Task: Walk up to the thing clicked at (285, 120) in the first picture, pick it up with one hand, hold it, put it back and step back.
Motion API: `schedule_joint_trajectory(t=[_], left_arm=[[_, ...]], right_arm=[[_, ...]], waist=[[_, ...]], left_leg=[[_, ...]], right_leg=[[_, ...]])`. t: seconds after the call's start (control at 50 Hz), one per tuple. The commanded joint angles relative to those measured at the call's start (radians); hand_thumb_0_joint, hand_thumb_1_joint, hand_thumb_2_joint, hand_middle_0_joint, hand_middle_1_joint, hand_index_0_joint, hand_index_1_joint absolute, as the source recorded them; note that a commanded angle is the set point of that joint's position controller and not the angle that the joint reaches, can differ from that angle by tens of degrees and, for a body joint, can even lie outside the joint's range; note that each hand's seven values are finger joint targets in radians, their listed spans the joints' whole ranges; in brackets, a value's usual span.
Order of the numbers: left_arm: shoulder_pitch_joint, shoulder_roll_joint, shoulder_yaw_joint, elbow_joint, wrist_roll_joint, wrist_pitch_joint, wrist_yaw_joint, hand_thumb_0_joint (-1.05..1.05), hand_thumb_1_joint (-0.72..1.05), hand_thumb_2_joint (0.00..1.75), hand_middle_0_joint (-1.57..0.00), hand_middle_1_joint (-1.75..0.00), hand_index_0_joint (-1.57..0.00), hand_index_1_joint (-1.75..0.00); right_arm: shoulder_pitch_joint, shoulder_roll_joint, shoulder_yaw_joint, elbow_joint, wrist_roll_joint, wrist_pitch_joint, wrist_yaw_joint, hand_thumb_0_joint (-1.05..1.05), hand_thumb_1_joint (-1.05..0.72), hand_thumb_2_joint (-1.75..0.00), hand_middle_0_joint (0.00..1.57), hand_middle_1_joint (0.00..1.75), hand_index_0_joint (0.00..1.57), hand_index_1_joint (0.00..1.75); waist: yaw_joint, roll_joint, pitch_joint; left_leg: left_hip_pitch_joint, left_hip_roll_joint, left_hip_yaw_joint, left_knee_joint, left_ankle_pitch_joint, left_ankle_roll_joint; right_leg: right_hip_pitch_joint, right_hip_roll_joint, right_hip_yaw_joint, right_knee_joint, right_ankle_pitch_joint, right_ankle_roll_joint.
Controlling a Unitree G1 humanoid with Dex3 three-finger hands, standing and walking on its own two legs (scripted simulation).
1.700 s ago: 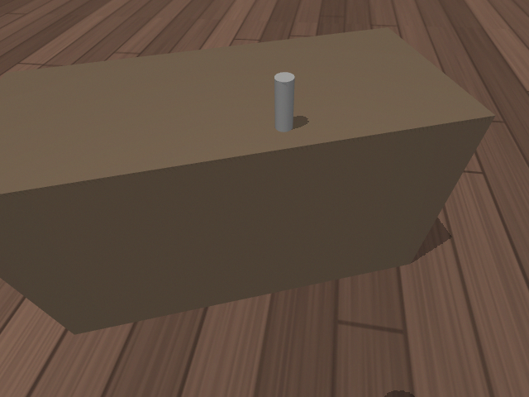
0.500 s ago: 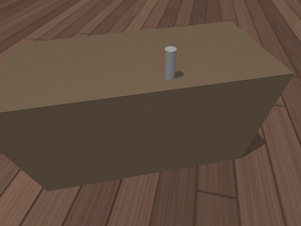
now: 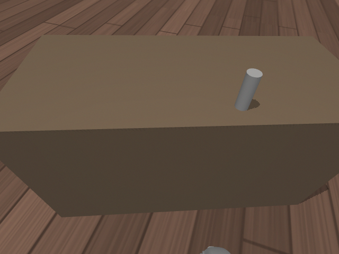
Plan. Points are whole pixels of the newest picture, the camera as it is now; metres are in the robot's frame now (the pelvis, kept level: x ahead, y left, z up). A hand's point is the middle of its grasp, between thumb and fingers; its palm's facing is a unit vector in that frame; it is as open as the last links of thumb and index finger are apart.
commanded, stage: walk up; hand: right
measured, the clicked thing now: (247, 90) +0.60 -0.23 +0.05
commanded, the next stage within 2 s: stand in 1.82 s
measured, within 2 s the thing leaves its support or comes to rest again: neither
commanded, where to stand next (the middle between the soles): +0.19 -0.04 m, yaw +3 degrees
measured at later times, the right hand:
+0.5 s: hand (288, 234) +0.22 -0.31 -0.15, palm faces -0.10 +0.92 -0.39, open 7.4 cm
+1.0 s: hand (274, 211) +0.28 -0.29 -0.15, palm faces -0.13 +0.93 -0.35, open 7.4 cm
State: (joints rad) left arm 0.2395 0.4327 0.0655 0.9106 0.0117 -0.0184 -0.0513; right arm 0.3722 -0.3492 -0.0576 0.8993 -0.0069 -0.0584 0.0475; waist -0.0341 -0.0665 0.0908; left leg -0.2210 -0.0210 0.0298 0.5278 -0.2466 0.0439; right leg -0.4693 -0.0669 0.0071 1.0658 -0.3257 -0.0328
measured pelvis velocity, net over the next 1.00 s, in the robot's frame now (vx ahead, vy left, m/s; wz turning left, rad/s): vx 0.13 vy -0.05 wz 0.09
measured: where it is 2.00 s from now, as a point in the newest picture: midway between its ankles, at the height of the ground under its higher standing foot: outside the picture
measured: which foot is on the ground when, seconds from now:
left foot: down 0.00-0.30, up 0.32-0.54, down 0.56-1.00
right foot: up 0.00-0.24, down 0.26-1.00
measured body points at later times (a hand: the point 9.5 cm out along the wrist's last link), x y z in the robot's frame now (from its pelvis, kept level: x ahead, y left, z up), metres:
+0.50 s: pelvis +0.13 -0.05 -0.01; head +0.16 -0.05 +0.44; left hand +0.22 +0.25 -0.12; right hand +0.22 -0.36 -0.13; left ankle +0.13 +0.09 -0.71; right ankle +0.19 -0.15 -0.73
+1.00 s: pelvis +0.13 -0.05 +0.00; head +0.15 -0.05 +0.45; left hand +0.17 +0.27 -0.12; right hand +0.28 -0.34 -0.12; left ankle +0.16 +0.08 -0.73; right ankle +0.15 -0.17 -0.73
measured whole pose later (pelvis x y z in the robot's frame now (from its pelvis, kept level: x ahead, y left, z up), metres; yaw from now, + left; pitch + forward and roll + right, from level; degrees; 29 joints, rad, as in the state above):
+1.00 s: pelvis +0.13 -0.05 +0.00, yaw +5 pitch -3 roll +0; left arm 0.14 0.38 0.00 1.05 0.00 0.00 -0.02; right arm 0.07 -0.38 -0.01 1.01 0.00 -0.01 0.00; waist 0.03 0.02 0.09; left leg -0.27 0.01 -0.02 0.55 -0.23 -0.01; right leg -0.22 -0.03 -0.04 0.55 -0.28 0.01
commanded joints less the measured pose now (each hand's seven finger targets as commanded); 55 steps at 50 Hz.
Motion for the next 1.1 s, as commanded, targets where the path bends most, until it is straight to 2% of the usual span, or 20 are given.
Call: schedule_joint_trajectory(t=[0.0, 0.06, 0.16, 0.2, 0.22, 0.24, 0.26, 0.28, 0.3, 0.38, 0.52, 0.56, 0.58, 0.6, 0.62, 0.66, 0.74, 0.76, 0.8, 1.08], left_arm=[[0.023, 0.179, 0.063, -0.086, 0.014, 0.000, -0.006, 0.00, 0.90, 0.90, -0.20, -0.30, -0.20, -0.30], [-0.057, 0.152, 0.065, -0.130, 0.020, -0.002, -0.018, 0.00, 0.90, 0.90, -0.20, -0.30, -0.20, -0.30], [-0.062, 0.090, 0.047, -0.141, 0.012, -0.020, 0.001, 0.00, 0.90, 0.90, -0.20, -0.30, -0.20, -0.30], [-0.023, 0.087, 0.046, -0.124, 0.008, -0.028, 0.012, 0.00, 0.90, 0.90, -0.20, -0.30, -0.20, -0.30], [0.020, 0.102, 0.048, -0.105, 0.010, -0.033, 0.019, 0.00, 0.90, 0.90, -0.20, -0.30, -0.20, -0.30], [0.078, 0.146, 0.059, -0.093, 0.014, -0.039, 0.027, 0.00, 0.90, 0.90, -0.20, -0.30, -0.20, -0.30], [0.122, 0.210, 0.081, -0.098, 0.017, -0.043, 0.036, 0.00, 0.90, 0.90, -0.20, -0.30, -0.20, -0.30], [0.077, 0.202, 0.070, -0.123, 0.003, -0.040, 0.039, 0.00, 0.90, 0.90, -0.20, -0.30, -0.20, -0.30], [0.035, 0.228, 0.073, -0.129, 0.001, -0.035, 0.039, 0.00, 0.90, 0.90, -0.20, -0.30, -0.20, -0.30], [-0.052, 0.178, 0.044, -0.129, 0.008, -0.022, 0.050, 0.00, 0.90, 0.90, -0.20, -0.30, -0.20, -0.30], [-0.129, 0.178, 0.030, -0.130, -0.007, 0.013, 0.046, 0.00, 0.90, 0.90, -0.20, -0.30, -0.20, -0.30], [-0.123, 0.141, 0.015, -0.122, -0.014, 0.024, 0.044, 0.00, 0.90, 0.90, -0.20, -0.30, -0.20, -0.30], [-0.097, 0.113, 0.008, -0.117, -0.022, 0.030, 0.042, 0.00, 0.90, 0.90, -0.20, -0.30, -0.20, -0.30], [-0.102, 0.141, 0.020, -0.087, -0.026, 0.041, 0.049, 0.00, 0.90, 0.90, -0.20, -0.30, -0.20, -0.30], [-0.087, 0.156, 0.028, -0.062, -0.020, 0.044, 0.051, 0.00, 0.90, 0.90, -0.20, -0.30, -0.20, -0.30], [-0.085, 0.141, 0.030, -0.044, -0.018, 0.034, 0.044, 0.00, 0.90, 0.90, -0.20, -0.30, -0.20, -0.30], [-0.055, 0.164, 0.020, -0.008, -0.012, 0.007, 0.050, 0.00, 0.90, 0.90, -0.20, -0.30, -0.20, -0.30], [-0.072, 0.176, 0.016, -0.003, -0.008, 0.001, 0.053, 0.00, 0.90, 0.90, -0.20, -0.30, -0.20, -0.30], [-0.162, 0.186, 0.006, -0.007, -0.012, 0.000, 0.050, 0.00, 0.90, 0.90, -0.20, -0.30, -0.20, -0.30], [-0.209, 0.146, -0.017, 0.115, -0.012, -0.013, 0.046, 0.00, 0.90, 0.90, -0.20, -0.30, -0.20, -0.30]], right_arm=[[0.021, -0.321, -0.086, -0.108, 0.000, -0.052, -0.034, 0.00, -0.90, -0.90, 0.20, 0.30, 0.20, 0.30], [0.065, -0.336, -0.093, -0.119, -0.001, -0.060, -0.037, 0.00, -0.90, -0.90, 0.20, 0.30, 0.20, 0.30], [0.044, -0.284, -0.063, -0.134, -0.001, -0.041, -0.055, 0.00, -0.90, -0.90, 0.20, 0.30, 0.20, 0.30], [0.026, -0.277, -0.056, -0.143, 0.009, -0.027, -0.063, 0.00, -0.90, -0.90, 0.20, 0.30, 0.20, 0.30], [0.022, -0.262, -0.046, -0.148, 0.018, -0.022, -0.067, 0.00, -0.90, -0.90, 0.20, 0.30, 0.20, 0.30], [0.023, -0.220, -0.029, -0.155, 0.029, -0.021, -0.069, 0.00, -0.90, -0.90, 0.20, 0.30, 0.20, 0.30], [0.050, -0.181, -0.011, -0.170, 0.034, -0.022, -0.072, 0.00, -0.90, -0.90, 0.20, 0.30, 0.20, 0.30], [0.118, -0.169, 0.000, -0.140, 0.020, -0.009, -0.080, 0.00, -0.90, -0.90, 0.20, 0.30, 0.20, 0.30], [0.097, -0.237, -0.023, -0.122, 0.009, 0.005, -0.087, 0.00, -0.90, -0.90, 0.20, 0.30, 0.20, 0.30], [0.051, -0.233, -0.024, -0.072, 0.016, 0.003, -0.075, 0.00, -0.90, -0.90, 0.20, 0.30, 0.20, 0.30], [0.003, -0.219, -0.027, -0.021, -0.004, 0.007, -0.075, 0.00, -0.90, -0.90, 0.20, 0.30, 0.20, 0.30], [-0.042, -0.265, -0.039, -0.030, -0.016, 0.004, -0.081, 0.00, -0.90, -0.90, 0.20, 0.30, 0.20, 0.30], [-0.107, -0.328, -0.047, -0.055, -0.025, -0.001, -0.079, 0.00, -0.90, -0.90, 0.20, 0.30, 0.20, 0.30], [-0.180, -0.365, -0.049, -0.062, -0.008, 0.001, -0.076, 0.00, -0.90, -0.90, 0.20, 0.30, 0.20, 0.30], [-0.229, -0.357, -0.048, -0.062, -0.009, 0.003, -0.075, 0.00, -0.90, -0.90, 0.20, 0.30, 0.20, 0.30], [-0.232, -0.316, -0.030, -0.058, -0.011, 0.004, -0.078, 0.00, -0.90, -0.90, 0.20, 0.30, 0.20, 0.30], [-0.247, -0.247, -0.010, -0.040, 0.010, 0.012, -0.075, 0.00, -0.90, -0.90, 0.20, 0.30, 0.20, 0.30], [-0.236, -0.236, -0.007, -0.037, 0.008, 0.015, -0.073, 0.00, -0.90, -0.90, 0.20, 0.30, 0.20, 0.30], [-0.201, -0.228, -0.007, 0.006, 0.005, 0.020, -0.072, 0.00, -0.90, -0.90, 0.20, 0.30, 0.20, 0.30], [-0.341, -0.221, 0.021, 0.129, 0.006, 0.024, -0.045, 0.00, -0.90, -0.90, 0.20, 0.30, 0.20, 0.30]], waist=[[0.020, 0.165, 0.023], [-0.007, 0.154, 0.034], [0.007, 0.169, -0.025], [0.029, 0.151, -0.077], [0.052, 0.120, -0.113], [0.084, 0.036, -0.177], [0.101, -0.132, -0.258], [0.066, -0.116, -0.229], [0.070, -0.112, -0.194], [0.039, -0.100, -0.115], [0.013, -0.077, -0.129], [0.013, 0.015, -0.112], [0.049, 0.156, -0.100], [0.056, 0.245, -0.069], [0.069, 0.230, -0.047], [0.071, 0.221, -0.062], [0.075, 0.160, -0.195], [0.058, 0.144, -0.204], [0.015, 0.080, -0.196], [0.036, 0.014, -0.098]], left_leg=[[0.023, 0.265, -0.297, -0.313, -0.068, 0.173], [0.056, 0.288, -0.287, -0.293, 0.001, 0.188], [0.041, 0.213, -0.124, -0.083, 0.632, 0.122], [0.049, 0.167, -0.091, 0.032, 0.632, 0.092], [0.022, 0.135, -0.080, 0.122, 0.596, 0.062], [-0.048, 0.099, -0.061, 0.240, 0.426, 0.030], [-0.199, 0.028, -0.028, 0.466, 0.113, -0.005], [-0.244, -0.031, -0.060, 0.496, -0.328, -0.015], [-0.257, 0.006, -0.070, 0.558, -0.405, -0.008], [-0.196, 0.034, -0.064, 0.447, -0.293, -0.030], [0.020, 0.001, 0.024, 0.058, 0.038, -0.036], [0.033, 0.088, -0.111, -0.029, 0.072, 0.003], [-0.017, 0.238, -0.361, -0.117, 0.076, 0.068], [-0.176, 0.346, -0.450, -0.166, 0.041, 0.176], [-0.245, 0.360, -0.460, -0.160, 0.038, 0.212], [-0.197, 0.270, -0.316, -0.093, 0.169, 0.159], [-0.064, 0.146, -0.153, 0.089, 0.313, 0.029], [-0.056, 0.123, -0.138, 0.099, 0.268, 0.016], [0.048, 0.110, -0.131, 0.018, 0.162, 0.003], [0.085, 0.125, -0.132, -0.169, 0.103, -0.021]], right_leg=[[-0.081, -0.061, 0.029, -0.143, 0.066, 0.032], [-0.102, -0.070, 0.026, -0.242, 0.092, 0.024], [0.088, 0.011, -0.061, -0.412, 0.146, -0.001], [0.201, 0.054, -0.087, -0.535, 0.220, -0.017], [0.303, 0.062, -0.087, -0.604, 0.291, -0.033], [0.429, -0.015, -0.011, -0.588, 0.455, -0.064], [0.567, -0.217, 0.242, -0.617, 0.527, -0.145], [0.516, -0.332, 0.384, -0.667, 0.473, -0.211], [0.447, -0.366, 0.454, -0.669, 0.347, -0.284], [0.248, -0.201, 0.162, -0.659, 0.314, -0.202], [0.128, -0.177, 0.084, -0.520, 0.310, -0.143], [0.051, -0.150, 0.073, -0.481, 0.173, -0.083], [0.017, -0.055, 0.032, -0.381, 0.031, -0.019], [0.140, 0.036, -0.027, -0.260, -0.158, -0.004], [0.209, 0.017, 0.007, -0.211, -0.163, -0.005], [0.202, 0.030, -0.001, -0.289, -0.147, -0.019], [0.324, -0.051, 0.061, -0.507, 0.346, -0.045], [0.318, -0.087, 0.110, -0.538, 0.359, -0.053], [0.213, -0.114, 0.139, -0.561, 0.271, -0.057], [0.263, -0.084, 0.100, -0.803, 0.083, 0.005]])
